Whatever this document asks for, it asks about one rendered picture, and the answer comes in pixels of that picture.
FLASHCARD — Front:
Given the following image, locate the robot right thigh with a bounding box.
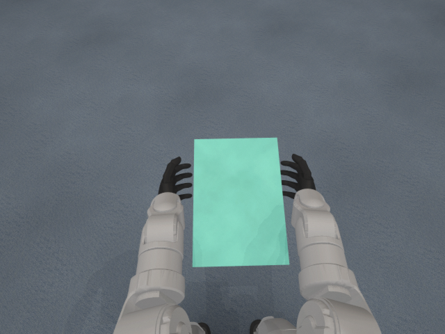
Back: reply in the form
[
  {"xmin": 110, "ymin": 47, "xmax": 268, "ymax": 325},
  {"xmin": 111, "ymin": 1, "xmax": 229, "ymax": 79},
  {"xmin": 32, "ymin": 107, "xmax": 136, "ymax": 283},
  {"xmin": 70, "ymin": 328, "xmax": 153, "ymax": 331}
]
[{"xmin": 254, "ymin": 318, "xmax": 297, "ymax": 334}]

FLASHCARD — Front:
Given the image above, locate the robot left upper arm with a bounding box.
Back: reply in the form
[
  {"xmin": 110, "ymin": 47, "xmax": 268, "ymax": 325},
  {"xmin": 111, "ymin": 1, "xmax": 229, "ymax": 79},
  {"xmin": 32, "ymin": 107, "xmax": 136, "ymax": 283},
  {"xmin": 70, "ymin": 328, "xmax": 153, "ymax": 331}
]
[{"xmin": 114, "ymin": 303, "xmax": 192, "ymax": 334}]

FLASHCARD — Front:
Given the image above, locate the carton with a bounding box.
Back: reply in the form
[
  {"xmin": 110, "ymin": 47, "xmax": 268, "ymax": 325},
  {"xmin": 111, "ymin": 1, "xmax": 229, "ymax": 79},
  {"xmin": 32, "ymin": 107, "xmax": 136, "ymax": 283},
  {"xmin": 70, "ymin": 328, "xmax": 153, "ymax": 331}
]
[{"xmin": 193, "ymin": 138, "xmax": 289, "ymax": 267}]

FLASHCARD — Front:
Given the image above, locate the robot left hand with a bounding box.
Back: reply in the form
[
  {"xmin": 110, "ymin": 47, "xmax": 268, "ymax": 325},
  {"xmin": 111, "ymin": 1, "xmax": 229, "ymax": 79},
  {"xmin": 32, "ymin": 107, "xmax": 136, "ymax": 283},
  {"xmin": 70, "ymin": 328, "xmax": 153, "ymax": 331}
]
[{"xmin": 158, "ymin": 157, "xmax": 193, "ymax": 200}]

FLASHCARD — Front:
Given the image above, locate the robot right forearm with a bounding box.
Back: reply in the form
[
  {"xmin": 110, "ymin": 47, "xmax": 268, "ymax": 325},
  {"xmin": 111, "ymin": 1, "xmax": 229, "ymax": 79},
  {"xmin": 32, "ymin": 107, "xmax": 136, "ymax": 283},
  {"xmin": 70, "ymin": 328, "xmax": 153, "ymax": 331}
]
[{"xmin": 291, "ymin": 189, "xmax": 373, "ymax": 315}]

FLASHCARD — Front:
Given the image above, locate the robot left forearm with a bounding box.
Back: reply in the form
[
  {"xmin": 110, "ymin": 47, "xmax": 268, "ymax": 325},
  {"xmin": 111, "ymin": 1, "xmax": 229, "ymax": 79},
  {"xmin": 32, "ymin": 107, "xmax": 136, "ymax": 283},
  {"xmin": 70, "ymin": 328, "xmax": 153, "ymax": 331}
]
[{"xmin": 113, "ymin": 192, "xmax": 185, "ymax": 333}]

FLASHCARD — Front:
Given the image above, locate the right robot shin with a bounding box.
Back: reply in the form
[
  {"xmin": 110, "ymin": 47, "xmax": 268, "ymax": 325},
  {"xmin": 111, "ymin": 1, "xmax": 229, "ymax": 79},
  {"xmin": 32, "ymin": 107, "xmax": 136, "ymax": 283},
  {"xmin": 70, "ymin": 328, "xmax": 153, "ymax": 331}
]
[{"xmin": 257, "ymin": 316, "xmax": 274, "ymax": 328}]

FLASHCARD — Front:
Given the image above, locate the robot right hand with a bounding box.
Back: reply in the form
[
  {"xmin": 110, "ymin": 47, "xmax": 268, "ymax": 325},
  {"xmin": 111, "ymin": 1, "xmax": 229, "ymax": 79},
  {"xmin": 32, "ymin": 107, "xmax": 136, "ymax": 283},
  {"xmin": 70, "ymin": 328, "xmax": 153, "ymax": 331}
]
[{"xmin": 280, "ymin": 154, "xmax": 316, "ymax": 199}]

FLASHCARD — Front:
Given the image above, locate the robot right upper arm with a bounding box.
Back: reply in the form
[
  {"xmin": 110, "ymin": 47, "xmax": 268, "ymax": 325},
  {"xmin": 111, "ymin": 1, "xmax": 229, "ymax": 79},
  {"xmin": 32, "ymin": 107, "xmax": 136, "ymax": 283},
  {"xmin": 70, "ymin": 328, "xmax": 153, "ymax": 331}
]
[{"xmin": 296, "ymin": 297, "xmax": 382, "ymax": 334}]

